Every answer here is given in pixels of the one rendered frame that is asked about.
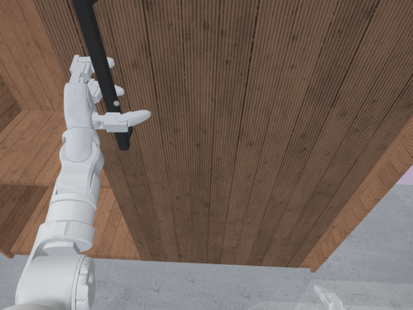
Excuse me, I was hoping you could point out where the right robot hand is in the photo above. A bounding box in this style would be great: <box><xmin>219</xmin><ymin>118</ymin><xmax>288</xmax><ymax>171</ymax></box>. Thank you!
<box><xmin>314</xmin><ymin>285</ymin><xmax>346</xmax><ymax>310</ymax></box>

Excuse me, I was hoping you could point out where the left robot upper arm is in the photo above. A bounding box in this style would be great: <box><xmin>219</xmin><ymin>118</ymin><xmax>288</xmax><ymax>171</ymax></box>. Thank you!
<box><xmin>2</xmin><ymin>254</ymin><xmax>96</xmax><ymax>310</ymax></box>

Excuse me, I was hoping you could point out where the handle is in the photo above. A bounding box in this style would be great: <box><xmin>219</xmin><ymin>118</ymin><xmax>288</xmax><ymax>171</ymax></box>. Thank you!
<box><xmin>72</xmin><ymin>0</ymin><xmax>133</xmax><ymax>150</ymax></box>

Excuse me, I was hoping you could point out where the robot left forearm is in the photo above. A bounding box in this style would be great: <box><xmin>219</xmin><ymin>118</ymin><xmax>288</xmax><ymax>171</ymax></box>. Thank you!
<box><xmin>15</xmin><ymin>127</ymin><xmax>104</xmax><ymax>305</ymax></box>

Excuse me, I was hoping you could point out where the left robot hand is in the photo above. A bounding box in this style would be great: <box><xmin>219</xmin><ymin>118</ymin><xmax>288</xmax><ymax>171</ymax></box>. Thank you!
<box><xmin>64</xmin><ymin>55</ymin><xmax>151</xmax><ymax>132</ymax></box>

